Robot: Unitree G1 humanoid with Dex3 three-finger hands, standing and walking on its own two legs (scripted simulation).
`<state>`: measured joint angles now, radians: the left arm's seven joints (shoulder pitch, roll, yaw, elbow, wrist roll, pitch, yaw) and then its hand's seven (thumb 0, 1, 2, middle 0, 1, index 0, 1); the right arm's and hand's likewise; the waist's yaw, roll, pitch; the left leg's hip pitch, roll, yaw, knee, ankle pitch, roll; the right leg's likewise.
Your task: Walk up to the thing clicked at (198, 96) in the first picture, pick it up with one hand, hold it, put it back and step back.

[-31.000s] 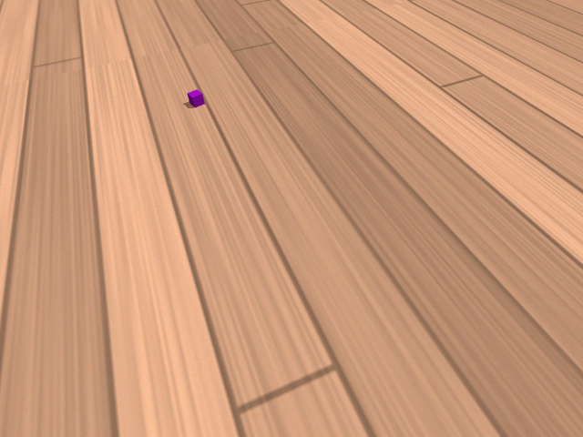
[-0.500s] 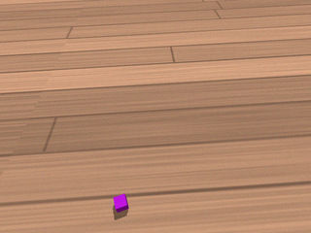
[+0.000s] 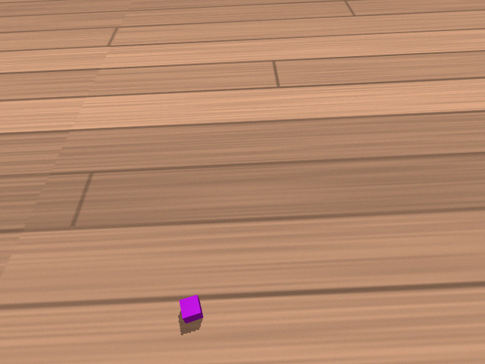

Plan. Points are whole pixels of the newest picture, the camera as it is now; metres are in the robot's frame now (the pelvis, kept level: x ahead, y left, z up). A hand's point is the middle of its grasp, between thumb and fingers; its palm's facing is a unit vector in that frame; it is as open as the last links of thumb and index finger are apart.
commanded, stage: walk up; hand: left
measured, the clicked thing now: (191, 309) +0.43 +0.25 -0.74
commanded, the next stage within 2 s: none
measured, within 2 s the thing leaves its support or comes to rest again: neither
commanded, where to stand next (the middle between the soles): +0.06 +0.00 m, yaw -2 degrees
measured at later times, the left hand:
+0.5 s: hand out of the picture -0.05 +0.28 -0.14, palm faces +0.07 -0.89 -0.46, open 7.4 cm
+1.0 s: hand out of the picture +0.00 +0.25 -0.15, palm faces +0.02 -0.91 -0.42, open 7.4 cm
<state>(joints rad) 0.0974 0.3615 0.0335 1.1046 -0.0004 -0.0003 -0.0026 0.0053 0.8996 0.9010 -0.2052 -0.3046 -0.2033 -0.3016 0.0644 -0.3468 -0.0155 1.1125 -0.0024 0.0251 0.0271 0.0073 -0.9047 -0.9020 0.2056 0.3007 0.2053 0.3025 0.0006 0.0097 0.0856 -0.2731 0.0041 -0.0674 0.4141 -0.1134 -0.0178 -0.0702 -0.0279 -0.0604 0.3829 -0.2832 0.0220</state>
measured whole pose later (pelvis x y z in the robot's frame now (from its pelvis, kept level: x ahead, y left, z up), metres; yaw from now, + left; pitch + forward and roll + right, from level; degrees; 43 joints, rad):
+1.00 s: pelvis -0.07 -0.02 -0.02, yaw +3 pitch -3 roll +0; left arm 0.19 0.35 0.03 0.89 0.03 -0.04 0.01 0.01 0.90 0.90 -0.21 -0.30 -0.21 -0.30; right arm 0.14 -0.42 -0.07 0.89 0.00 0.08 0.01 0.01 -0.91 -0.90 0.20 0.30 0.20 0.30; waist 0.01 0.07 0.16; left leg -0.34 -0.01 -0.07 1.04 -0.54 0.02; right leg -0.38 -0.01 -0.01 0.62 -0.18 -0.01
